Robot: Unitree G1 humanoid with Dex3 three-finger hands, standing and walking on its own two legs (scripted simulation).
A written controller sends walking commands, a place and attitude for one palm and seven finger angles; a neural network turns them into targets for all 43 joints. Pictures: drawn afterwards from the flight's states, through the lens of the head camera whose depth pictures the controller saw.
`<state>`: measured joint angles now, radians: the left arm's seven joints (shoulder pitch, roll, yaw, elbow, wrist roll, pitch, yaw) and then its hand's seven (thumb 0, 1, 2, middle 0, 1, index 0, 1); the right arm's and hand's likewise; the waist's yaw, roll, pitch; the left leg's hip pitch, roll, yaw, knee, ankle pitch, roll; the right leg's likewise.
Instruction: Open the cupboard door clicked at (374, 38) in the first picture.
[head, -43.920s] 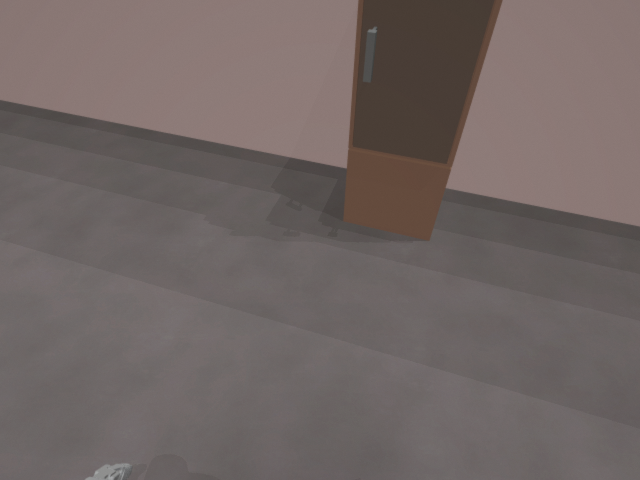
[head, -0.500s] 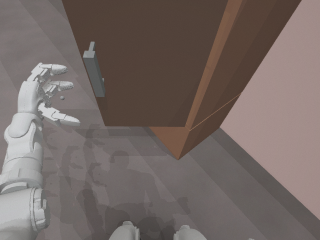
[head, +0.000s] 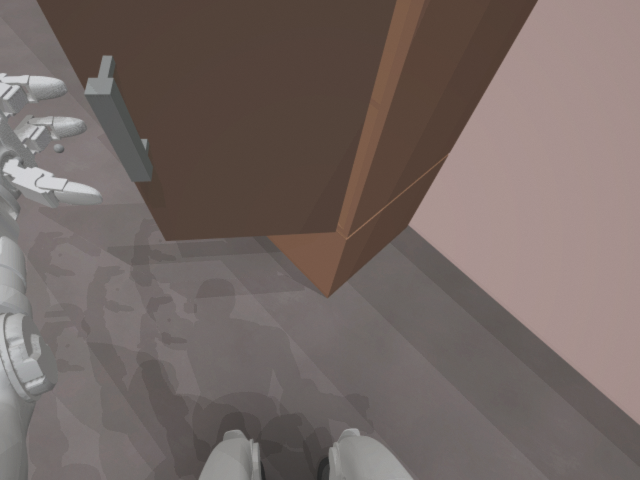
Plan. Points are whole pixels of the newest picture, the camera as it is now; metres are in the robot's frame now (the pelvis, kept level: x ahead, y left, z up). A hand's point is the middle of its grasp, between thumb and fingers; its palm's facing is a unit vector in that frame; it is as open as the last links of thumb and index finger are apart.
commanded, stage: move the hooked fingers beside the handle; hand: left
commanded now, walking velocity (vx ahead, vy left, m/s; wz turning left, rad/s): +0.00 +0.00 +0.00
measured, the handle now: (126, 123) +0.54 +0.20 +0.08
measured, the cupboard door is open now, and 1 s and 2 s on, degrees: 53 53 53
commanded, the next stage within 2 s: slide the fingers in behind the handle in 0.72 s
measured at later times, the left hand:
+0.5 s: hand (44, 156) +0.48 +0.28 +0.09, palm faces +0.02 -1.00 -0.01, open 14.0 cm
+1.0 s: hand (57, 153) +0.49 +0.27 +0.09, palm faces +0.01 -1.00 -0.01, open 14.0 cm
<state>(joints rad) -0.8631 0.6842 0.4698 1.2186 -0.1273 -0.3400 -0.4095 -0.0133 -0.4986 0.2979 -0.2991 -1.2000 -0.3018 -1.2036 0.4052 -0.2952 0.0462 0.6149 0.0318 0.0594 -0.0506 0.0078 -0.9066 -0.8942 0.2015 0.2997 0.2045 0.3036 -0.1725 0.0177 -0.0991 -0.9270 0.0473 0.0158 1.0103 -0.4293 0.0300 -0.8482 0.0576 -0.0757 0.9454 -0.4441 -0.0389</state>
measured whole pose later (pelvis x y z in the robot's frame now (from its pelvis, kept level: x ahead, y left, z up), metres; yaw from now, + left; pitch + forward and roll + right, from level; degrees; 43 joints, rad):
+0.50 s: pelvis +0.01 +0.02 +0.00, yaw +0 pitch +19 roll -4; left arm -0.81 0.63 0.44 1.17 -0.15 -0.35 -0.42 -0.01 -0.50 0.30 -0.30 -1.20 -0.30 -1.20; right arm 0.39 -0.28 0.04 0.60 0.03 0.08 -0.04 0.01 -0.91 -0.89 0.20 0.30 0.21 0.30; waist -0.15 0.02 -0.12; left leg -0.90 0.04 0.02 1.01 -0.45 0.05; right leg -0.81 0.05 -0.07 0.92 -0.45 -0.01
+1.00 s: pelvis +0.00 +0.03 +0.00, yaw +0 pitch +20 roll -5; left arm -0.83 0.58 0.40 1.12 -0.15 -0.38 -0.36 -0.01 -0.50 0.30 -0.30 -1.20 -0.30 -1.20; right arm 0.42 -0.27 0.04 0.62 0.01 0.09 -0.03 0.01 -0.91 -0.89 0.20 0.30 0.21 0.30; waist -0.15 0.02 -0.11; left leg -0.93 0.03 0.03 1.02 -0.44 0.07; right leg -0.84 0.04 -0.06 0.93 -0.44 0.00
